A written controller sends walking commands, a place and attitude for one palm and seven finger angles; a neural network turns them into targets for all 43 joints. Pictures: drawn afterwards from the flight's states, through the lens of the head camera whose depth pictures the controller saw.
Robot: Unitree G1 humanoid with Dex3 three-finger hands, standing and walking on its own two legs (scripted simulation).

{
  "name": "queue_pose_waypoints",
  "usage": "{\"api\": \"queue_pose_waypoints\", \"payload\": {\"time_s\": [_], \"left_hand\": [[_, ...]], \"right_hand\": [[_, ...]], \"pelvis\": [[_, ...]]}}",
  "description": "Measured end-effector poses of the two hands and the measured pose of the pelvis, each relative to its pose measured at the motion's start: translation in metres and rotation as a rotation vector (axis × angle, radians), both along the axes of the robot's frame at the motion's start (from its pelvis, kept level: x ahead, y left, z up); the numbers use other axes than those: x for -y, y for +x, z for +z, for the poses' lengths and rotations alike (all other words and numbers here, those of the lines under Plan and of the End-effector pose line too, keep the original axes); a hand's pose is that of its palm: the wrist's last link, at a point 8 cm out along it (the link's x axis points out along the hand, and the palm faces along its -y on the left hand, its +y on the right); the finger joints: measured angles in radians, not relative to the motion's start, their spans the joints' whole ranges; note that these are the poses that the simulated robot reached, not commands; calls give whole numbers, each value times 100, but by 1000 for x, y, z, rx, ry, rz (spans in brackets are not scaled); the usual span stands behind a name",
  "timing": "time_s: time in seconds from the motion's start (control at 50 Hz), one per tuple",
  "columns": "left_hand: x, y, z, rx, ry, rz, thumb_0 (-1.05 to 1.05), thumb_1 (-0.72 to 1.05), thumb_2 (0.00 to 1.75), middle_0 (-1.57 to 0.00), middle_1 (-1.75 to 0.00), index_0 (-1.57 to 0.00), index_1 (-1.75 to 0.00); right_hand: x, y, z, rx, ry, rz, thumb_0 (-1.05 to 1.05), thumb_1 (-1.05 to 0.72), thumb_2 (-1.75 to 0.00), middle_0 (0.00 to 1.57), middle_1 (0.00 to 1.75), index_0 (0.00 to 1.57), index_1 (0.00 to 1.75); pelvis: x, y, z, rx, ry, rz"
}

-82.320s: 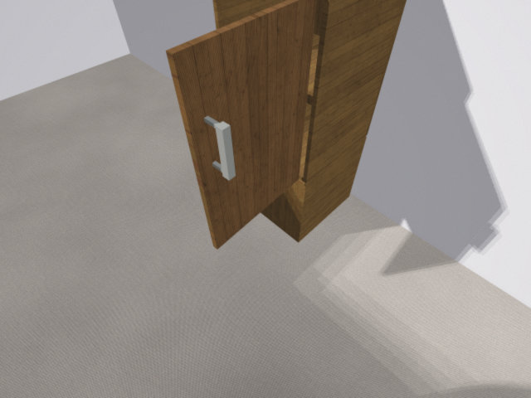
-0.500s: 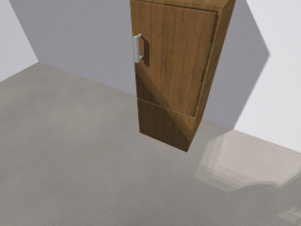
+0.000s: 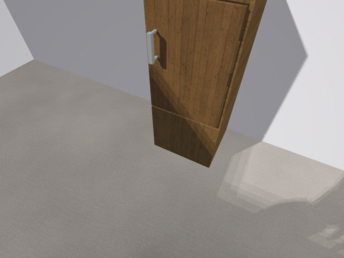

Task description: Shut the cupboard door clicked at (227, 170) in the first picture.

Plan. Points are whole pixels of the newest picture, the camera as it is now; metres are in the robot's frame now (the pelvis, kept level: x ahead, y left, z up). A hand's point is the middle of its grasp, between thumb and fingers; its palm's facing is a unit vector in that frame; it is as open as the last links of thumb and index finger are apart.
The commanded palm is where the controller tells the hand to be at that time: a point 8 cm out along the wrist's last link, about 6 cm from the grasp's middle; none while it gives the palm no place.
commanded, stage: look to check the result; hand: left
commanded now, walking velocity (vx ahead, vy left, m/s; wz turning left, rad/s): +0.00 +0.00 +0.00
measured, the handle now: (153, 46) +0.94 +0.12 +0.03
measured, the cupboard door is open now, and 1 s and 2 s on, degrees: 0 0 0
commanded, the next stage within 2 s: stand and wait in 0.40 s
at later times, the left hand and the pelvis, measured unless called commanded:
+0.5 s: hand out of the picture -0.01 +0.15 -0.18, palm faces +0.03 -0.99 -0.16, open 7.4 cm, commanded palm none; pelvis +0.01 +0.00 +0.00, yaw +0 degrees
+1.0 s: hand out of the picture +0.00 +0.16 -0.17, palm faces +0.03 -0.98 -0.18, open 7.4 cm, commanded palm none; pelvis +0.02 -0.01 +0.00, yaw +0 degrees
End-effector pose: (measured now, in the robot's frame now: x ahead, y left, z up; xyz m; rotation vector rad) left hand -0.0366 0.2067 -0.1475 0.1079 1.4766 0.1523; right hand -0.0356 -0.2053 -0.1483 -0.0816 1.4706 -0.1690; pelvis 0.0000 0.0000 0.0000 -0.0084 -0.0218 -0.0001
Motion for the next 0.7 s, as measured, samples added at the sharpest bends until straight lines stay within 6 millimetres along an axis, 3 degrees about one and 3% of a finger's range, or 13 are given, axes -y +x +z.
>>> {"api": "queue_pose_waypoints", "payload": {"time_s": [0.38,0.7], "left_hand": [[1,12,1,6,4,-2,0,91,89,-20,-30,-20,-30],[2,24,2,14,5,-10,0,91,89,-20,-30,-20,-30]], "right_hand": [[11,35,2,53,-21,20,0,-91,-90,20,30,20,30],[13,40,3,47,-20,19,0,-91,-90,20,30,20,30]], "pelvis": [[2,12,1,5,5,-5],[4,19,2,5,7,-7]]}}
